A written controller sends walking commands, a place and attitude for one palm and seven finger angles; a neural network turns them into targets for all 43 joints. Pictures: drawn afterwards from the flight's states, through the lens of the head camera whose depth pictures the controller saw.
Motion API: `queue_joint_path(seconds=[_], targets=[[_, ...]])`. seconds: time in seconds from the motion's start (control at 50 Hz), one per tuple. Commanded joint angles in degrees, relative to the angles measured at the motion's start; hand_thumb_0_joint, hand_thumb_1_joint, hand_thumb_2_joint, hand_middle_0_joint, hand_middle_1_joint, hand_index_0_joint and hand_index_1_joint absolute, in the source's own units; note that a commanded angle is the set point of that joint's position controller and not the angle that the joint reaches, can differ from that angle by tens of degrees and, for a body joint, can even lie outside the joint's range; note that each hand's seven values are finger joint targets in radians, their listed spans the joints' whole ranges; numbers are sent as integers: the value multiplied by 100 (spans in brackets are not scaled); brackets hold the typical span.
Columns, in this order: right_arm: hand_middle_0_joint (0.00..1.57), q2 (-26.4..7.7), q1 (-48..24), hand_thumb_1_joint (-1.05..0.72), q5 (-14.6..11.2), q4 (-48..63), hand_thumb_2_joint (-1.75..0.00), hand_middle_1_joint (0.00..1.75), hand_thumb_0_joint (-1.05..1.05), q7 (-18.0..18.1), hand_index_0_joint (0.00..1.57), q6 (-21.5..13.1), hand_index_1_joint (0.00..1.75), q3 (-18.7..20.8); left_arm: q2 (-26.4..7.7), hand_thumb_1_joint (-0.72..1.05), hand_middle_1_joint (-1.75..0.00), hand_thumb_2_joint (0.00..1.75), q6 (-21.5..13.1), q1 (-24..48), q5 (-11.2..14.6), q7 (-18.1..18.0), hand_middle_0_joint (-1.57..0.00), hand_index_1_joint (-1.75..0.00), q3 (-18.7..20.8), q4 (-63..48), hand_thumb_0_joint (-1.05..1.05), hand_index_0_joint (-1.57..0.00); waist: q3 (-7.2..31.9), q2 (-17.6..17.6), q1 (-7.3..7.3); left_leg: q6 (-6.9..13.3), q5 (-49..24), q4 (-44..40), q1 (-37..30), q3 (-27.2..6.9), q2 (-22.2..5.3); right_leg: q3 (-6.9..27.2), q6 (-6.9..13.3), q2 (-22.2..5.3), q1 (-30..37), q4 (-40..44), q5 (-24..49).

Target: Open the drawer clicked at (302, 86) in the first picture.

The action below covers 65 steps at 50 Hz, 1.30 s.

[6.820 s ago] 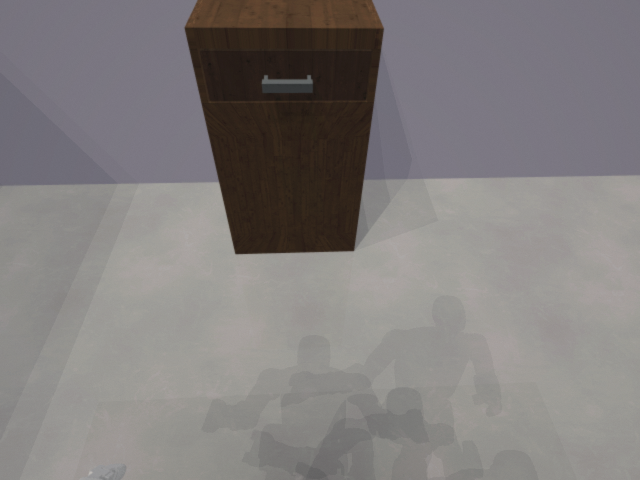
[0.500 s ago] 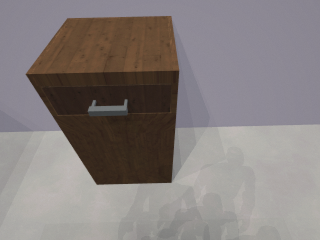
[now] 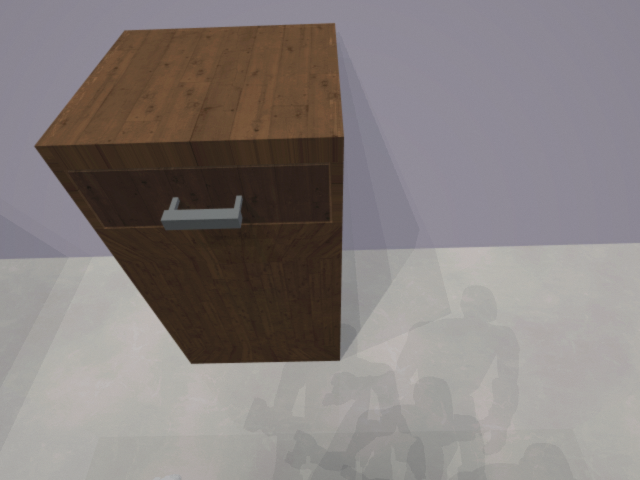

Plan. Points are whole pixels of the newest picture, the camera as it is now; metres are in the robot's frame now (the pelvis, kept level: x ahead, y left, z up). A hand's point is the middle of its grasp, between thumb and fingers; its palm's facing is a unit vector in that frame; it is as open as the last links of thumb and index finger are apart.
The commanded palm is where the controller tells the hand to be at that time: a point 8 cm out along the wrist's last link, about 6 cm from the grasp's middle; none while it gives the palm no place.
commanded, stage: raise the hand with hooked fingers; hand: left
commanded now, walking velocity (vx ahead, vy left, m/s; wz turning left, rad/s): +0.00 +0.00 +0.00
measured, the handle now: (204, 210) +0.53 +0.26 -0.01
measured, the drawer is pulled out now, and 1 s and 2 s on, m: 0.00 0.00 0.00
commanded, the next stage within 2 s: move the hooked fingers above the handle in 1.82 s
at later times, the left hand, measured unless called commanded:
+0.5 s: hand (140, 454) +0.15 +0.24 -0.04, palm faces +0.07 -0.05 -1.00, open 9.5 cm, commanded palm +0.14 +0.24 +0.02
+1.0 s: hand (119, 373) +0.22 +0.26 +0.03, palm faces +0.10 -0.07 -0.99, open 12.4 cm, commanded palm +0.19 +0.26 +0.10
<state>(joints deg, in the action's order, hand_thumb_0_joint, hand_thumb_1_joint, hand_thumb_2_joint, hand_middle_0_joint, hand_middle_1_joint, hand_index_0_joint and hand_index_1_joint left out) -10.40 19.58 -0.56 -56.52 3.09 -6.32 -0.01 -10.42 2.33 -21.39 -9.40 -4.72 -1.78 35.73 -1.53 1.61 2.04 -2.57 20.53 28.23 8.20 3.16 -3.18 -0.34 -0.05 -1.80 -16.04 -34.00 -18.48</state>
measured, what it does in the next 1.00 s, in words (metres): stands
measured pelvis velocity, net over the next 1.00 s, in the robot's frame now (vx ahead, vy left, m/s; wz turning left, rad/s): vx -0.04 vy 0.02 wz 0.02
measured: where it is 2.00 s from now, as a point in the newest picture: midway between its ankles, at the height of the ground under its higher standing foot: outside the picture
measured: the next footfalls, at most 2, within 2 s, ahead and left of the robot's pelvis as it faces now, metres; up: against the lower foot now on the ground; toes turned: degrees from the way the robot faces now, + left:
none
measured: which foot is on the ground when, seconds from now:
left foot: down 0.00-1.00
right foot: down 0.00-1.00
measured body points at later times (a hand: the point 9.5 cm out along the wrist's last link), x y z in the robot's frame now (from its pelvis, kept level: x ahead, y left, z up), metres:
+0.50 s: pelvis -0.06 -0.01 -0.04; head -0.02 -0.03 +0.41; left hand +0.14 +0.24 +0.01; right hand +0.20 -0.20 -0.11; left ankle -0.06 +0.15 -0.73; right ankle -0.01 -0.12 -0.73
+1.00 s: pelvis -0.04 +0.02 -0.01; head -0.02 -0.01 +0.44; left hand +0.21 +0.26 +0.09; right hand +0.14 -0.22 -0.12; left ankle -0.06 +0.15 -0.73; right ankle -0.01 -0.12 -0.73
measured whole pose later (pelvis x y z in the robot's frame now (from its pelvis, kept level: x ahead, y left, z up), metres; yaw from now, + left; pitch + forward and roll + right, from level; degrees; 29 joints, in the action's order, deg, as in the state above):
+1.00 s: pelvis -0.04 +0.02 -0.01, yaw +1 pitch +3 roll +1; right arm -15.2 9.2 1.9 -37.2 1.8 1.2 2.8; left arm -21.2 3.6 -6.0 -58.3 -17.8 -3.7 4.4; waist 1.6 2.9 3.9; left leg -0.9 19.9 35.7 18.9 2.0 -0.7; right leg 0.3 -1.5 -3.9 -24.8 -38.0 -16.4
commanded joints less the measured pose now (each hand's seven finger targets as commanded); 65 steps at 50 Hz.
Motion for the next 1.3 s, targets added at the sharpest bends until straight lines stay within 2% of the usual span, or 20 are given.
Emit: queue_joint_path(seconds=[0.0, 0.02, 0.04, 0.06, 0.08, 0.1, 0.14, 0.18, 0.22, 0.34, 0.36, 0.44, 0.48, 0.54, 0.62, 0.68, 0.82, 0.86, 1.12, 1.28], targets=[[20, -995, -1205, -90, 40, 1630, -90, 30, 0, 214, 20, -1181, 30, 339, -1165, 78, -37, 85, -233, 659, -1520, -992, -21, -37, 72, -3659, 0, -21, 418, 411, -209, 331, -3022, 124, 500, -240, 256, -89, 267, 216, -612, 76, 1636], [20, -1057, -1058, -90, 194, 1783, -90, 30, 0, 175, 20, -1006, 30, 399, -1524, 76, -39, 84, -251, 141, -2179, -1145, -21, -39, 421, -3521, 0, -21, 1123, -307, -115, 383, -2700, 445, 789, -129, 354, -31, 239, 156, -433, 27, 1875], [20, -921, -1156, -90, 270, 2040, -90, 30, 0, 128, 20, -826, 30, 433, -1222, 74, -40, 83, -221, -491, -2706, -1265, -21, -40, 314, -3230, 0, -21, 1158, -1116, 26, 359, -2238, 586, 1313, -112, 424, 74, 232, 169, -471, -9, 1668], [20, -931, -1249, -90, 292, 2282, -90, 30, 0, 28, 20, -664, 30, 498, -1162, 71, -42, 82, -212, -935, -3215, -1362, -21, -42, 316, -3118, 0, -21, 1152, -1156, 213, 335, -1998, 600, 1612, -124, 520, 322, 264, 178, -385, -18, 1476], [20, -895, -1316, -90, 356, 2399, -90, 30, 0, -77, 20, -466, 30, 519, -1042, 69, -43, 81, -268, -1246, -3772, -1515, -22, -43, 196, -2826, 0, -22, 1008, -1481, 298, 288, -1665, 660, 1987, -90, 540, 355, 264, 191, -539, -149, 1191], [20, -912, -1446, -90, 399, 2565, -90, 30, 0, -189, 20, -274, 30, 543, -968, 67, -45, 80, -335, -1387, -4199, -1650, -22, -45, 140, -2793, 0, -22, 789, -1551, 378, 269, -1339, 722, 2314, -75, 541, 462, 292, 188, -737, -169, 912], [20, -933, -1695, -90, 423, 2889, -90, 30, 0, -409, 20, 18, 30, 540, -978, 62, -48, 78, -492, -1401, -4874, -1879, -22, -48, 46, -3120, 0, -22, 802, -1226, 492, 270, -1001, 904, 2515, 12, 586, 565, 366, 183, -918, -272, 746], [20, -924, -1876, -90, 428, 3138, -90, 30, 0, -536, 20, 214, 30, 518, -1298, 57, -51, 76, -646, -918, -5356, -2107, -22, -51, 263, -3692, 0, -22, 1292, -1021, 553, 303, -873, 1167, 2644, 30, 672, 694, 373, 155, -914, -527, 677], [20, -860, -1935, -90, 438, 3281, -90, 30, 0, -545, 20, 333, 30, 488, -1510, 53, -54, 74, -729, -398, -5689, -2337, -23, -54, 443, -3903, 0, -23, 1484, -855, 485, 343, -666, 1398, 2630, 20, 724, 762, 360, 147, -1176, -622, 491], [20, -749, -1886, -90, 467, 3362, -90, 30, 0, -267, 20, 407, 30, 496, -1849, 39, -63, 68, -540, 1707, -5498, -2836, -24, -63, 595, -4707, 0, -24, 2064, -89, -6, 411, -246, 1874, 2073, -32, 710, 636, 260, 102, -1796, -662, -193], [20, -720, -1880, -90, 490, 3332, -90, 30, 0, -230, 20, 406, 30, 466, -1925, 36, -64, 67, -509, 2061, -5485, -2856, -24, -64, 572, -4885, 0, -24, 2065, -164, -94, 421, -165, 1905, 2062, -82, 688, 609, 244, 119, -1869, -648, -345], [20, -720, -2031, -90, 460, 3271, -90, 30, 0, -107, 20, 406, 30, 344, -1878, 27, -70, 63, -130, 2092, -5323, -2553, -25, -70, 337, -4429, 0, -25, 1871, 142, -62, 432, -257, 1541, 1899, -56, 643, 206, 209, 150, -1359, -487, 27], [20, -722, -2080, -90, 424, 3216, -90, 30, 0, -43, 20, 412, 30, 285, -1771, 22, -74, 61, 93, 2101, -5180, -2289, -25, -74, 213, -4160, 0, -25, 1787, -149, -49, 438, -285, 1323, 1890, -77, 615, 91, 169, 160, -1065, -364, 154], [20, -745, -2074, -90, 358, 3170, -90, 30, 0, 9, 20, 421, 30, 213, -1817, 15, -78, 58, 251, 1837, -5016, -1832, -25, -78, 210, -3925, 0, -25, 1574, -393, 133, 415, -353, 921, 1875, -82, 578, 56, 161, 148, -615, -148, 216], [20, -788, -1976, -90, 329, 3140, -90, 30, 0, -19, 20, 416, 30, 169, -1795, 6, -84, 54, 156, 1679, -4950, -1432, -26, -84, 217, -3932, 0, -26, 1254, -371, 244, 374, -397, 523, 1775, -118, 525, -11, 190, 143, -407, 36, 74], [20, -803, -1874, -90, 345, 3144, -90, 30, 0, -57, 20, 387, 30, 223, -1983, -1, -88, 51, -52, 1591, -4965, -1437, -27, -88, 499, -4184, 0, -27, 1393, -388, 349, 374, -589, 389, 1629, -117, 522, -11, 205, 133, -154, 80, 195], [20, -889, -1790, -90, 336, 3008, -90, 30, 0, -127, 20, 362, 30, 374, -2030, -17, -99, 44, -144, 2324, -5008, -1799, -28, -99, 533, -4527, 0, -28, 1593, 113, 235, 347, -1035, 274, 1164, -157, 500, -160, 253, 173, -198, 1, 656], [20, -919, -1830, -90, 300, 2970, -90, 30, 0, -118, 20, 377, 30, 380, -2059, -22, -102, 42, -30, 2575, -4957, -1773, -28, -102, 514, -4449, 0, -28, 1571, -25, 187, 352, -1081, 214, 1135, -189, 494, -193, 239, 186, -144, 37, 685], [20, -894, -1998, -90, 167, 2901, -90, 30, 0, -88, 20, 587, 30, 235, -2251, -50, -120, 30, 352, 3387, -4823, -747, -30, -120, 289, -4364, 0, -30, 1288, -83, 292, 327, -1719, -304, 624, -100, 492, -222, 217, 187, 573, 491, 1405], [20, -878, -2017, -90, 154, 2842, -90, 30, 0, -67, 20, 669, 30, 172, -2546, -50, -120, 30, 254, 4253, -4758, -346, -30, -120, 397, -4376, 0, -30, 1560, 4, 274, 335, -2177, -392, 299, -72, 528, -197, 203, 180, 984, 672, 1943]])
